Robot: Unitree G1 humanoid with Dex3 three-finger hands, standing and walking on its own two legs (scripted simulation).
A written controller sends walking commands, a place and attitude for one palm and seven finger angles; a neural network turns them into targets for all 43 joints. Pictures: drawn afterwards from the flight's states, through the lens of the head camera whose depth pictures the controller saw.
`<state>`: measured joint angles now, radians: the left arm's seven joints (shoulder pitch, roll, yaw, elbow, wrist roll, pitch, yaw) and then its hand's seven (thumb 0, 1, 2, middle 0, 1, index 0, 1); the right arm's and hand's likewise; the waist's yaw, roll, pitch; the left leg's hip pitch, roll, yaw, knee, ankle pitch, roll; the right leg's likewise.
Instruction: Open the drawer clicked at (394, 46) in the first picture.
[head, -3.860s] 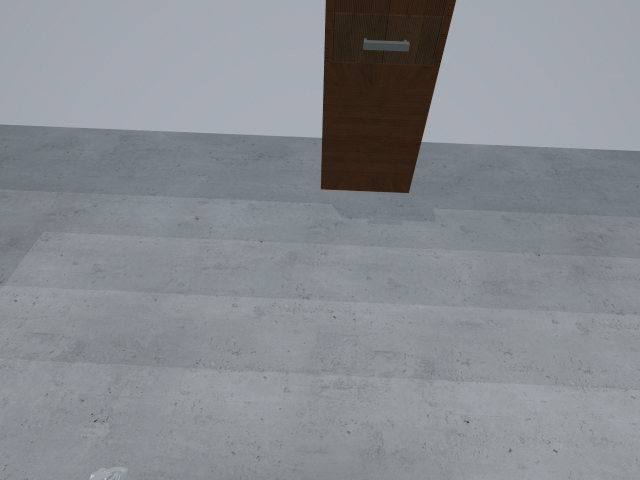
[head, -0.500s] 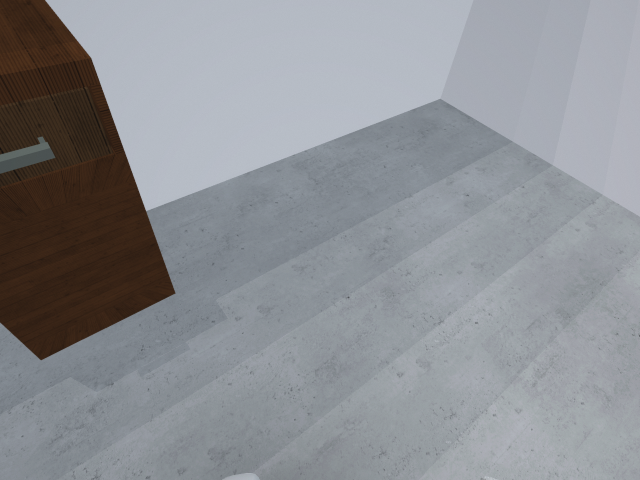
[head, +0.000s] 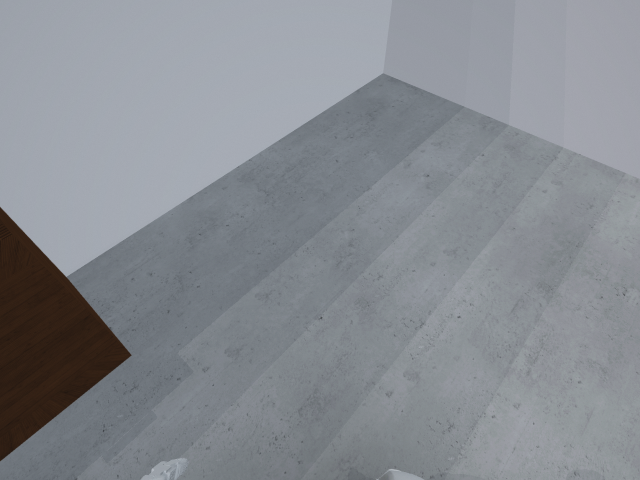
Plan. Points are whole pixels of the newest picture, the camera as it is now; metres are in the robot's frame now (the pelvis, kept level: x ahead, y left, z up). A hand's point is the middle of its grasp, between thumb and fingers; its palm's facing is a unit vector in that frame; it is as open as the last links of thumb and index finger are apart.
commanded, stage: turn to face it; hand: left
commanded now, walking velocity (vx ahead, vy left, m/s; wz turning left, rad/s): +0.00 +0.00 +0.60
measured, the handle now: out of the picture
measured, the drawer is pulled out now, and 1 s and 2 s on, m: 0.00 0.00 0.00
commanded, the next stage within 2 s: take the last steps up to it in 1.14 s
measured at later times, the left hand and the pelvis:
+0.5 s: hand out of the picture +0.04 +0.26 -0.16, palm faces +0.32 -0.92 -0.22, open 7.3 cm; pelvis +0.01 +0.03 +0.01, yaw +16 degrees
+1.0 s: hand out of the picture -0.03 +0.15 -0.13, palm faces +0.57 -0.78 -0.28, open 7.3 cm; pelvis +0.02 -0.05 +0.02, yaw +35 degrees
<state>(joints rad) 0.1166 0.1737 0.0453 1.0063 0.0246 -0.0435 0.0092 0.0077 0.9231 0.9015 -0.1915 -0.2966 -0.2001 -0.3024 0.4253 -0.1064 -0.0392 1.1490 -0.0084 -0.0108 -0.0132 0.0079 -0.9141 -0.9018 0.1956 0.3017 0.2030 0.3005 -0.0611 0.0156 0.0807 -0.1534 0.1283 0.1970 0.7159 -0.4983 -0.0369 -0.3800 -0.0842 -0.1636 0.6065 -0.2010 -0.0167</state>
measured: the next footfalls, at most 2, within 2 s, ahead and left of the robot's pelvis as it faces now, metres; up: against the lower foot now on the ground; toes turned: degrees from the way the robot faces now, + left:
left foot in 0.30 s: +0.06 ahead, +0.14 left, +0.00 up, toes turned +19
right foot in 0.76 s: +0.11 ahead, -0.10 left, +0.00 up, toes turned +24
